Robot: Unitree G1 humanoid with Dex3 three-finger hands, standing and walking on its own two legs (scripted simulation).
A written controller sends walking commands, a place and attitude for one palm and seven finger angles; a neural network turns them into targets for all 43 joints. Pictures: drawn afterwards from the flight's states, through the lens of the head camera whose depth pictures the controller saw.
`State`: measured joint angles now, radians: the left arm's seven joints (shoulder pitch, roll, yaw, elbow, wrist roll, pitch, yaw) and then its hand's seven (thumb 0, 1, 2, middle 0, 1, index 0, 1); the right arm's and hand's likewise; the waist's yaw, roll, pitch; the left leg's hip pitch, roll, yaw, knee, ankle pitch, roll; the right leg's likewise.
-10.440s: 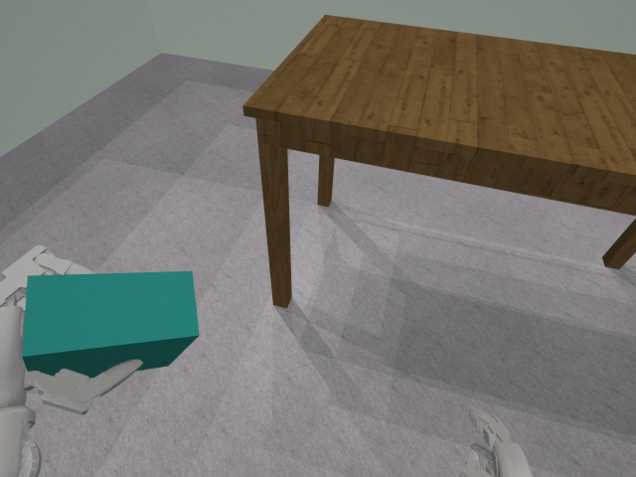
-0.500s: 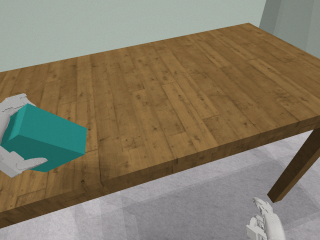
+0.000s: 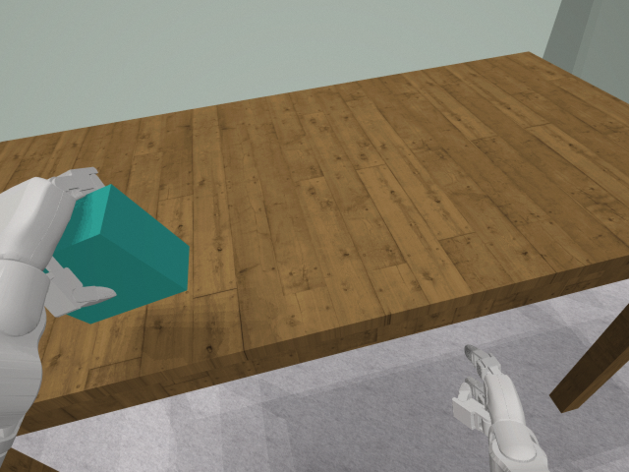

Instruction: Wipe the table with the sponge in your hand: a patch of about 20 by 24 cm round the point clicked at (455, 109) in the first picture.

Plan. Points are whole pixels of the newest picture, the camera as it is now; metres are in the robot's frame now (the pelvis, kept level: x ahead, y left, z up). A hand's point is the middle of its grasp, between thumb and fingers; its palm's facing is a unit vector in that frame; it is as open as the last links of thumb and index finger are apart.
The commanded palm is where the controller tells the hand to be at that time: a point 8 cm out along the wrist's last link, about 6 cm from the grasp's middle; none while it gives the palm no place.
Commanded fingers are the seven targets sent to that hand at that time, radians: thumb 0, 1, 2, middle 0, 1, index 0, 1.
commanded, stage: turn the palm down, sponge in hand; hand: left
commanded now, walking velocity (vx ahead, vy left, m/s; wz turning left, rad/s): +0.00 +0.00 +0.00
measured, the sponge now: (114, 269) +0.25 +0.28 +0.17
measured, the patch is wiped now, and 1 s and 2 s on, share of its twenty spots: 0.00 0.00 0.00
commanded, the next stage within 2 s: move the sponge above the wiping area in 0.86 s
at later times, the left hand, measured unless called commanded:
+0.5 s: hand (78, 244) +0.23 +0.27 +0.23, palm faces +0.30 -0.09 -0.95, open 10.2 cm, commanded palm +0.18 +0.27 +0.30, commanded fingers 0.00 0.10 1.30 -1.20 -1.60 -1.20 -1.60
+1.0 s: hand (100, 239) +0.24 +0.25 +0.23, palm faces +0.29 -0.07 -0.96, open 10.2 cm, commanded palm +0.18 +0.25 +0.30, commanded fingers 0.00 0.10 1.30 -1.20 -1.60 -1.20 -1.60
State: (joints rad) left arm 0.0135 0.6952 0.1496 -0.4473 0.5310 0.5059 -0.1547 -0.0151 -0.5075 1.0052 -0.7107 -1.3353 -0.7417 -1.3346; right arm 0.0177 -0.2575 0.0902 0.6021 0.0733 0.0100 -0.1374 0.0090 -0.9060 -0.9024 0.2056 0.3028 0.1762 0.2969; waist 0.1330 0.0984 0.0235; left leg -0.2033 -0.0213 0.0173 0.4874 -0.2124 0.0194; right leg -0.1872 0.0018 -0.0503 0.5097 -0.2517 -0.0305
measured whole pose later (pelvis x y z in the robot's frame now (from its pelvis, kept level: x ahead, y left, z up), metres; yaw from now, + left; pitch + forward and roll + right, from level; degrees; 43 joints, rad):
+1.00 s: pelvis -0.01 -0.03 +0.00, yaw -1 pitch -5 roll +1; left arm -0.06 0.69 0.07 -0.39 0.71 0.48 -0.15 -0.01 -0.51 1.01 -0.71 -1.33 -0.74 -1.33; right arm -0.02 -0.28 0.08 0.64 0.07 0.00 -0.10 0.01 -0.91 -0.90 0.20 0.30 0.20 0.30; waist 0.15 0.13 0.01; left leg -0.19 0.01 0.01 0.47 -0.19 -0.02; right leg -0.19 0.03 -0.05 0.52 -0.25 -0.07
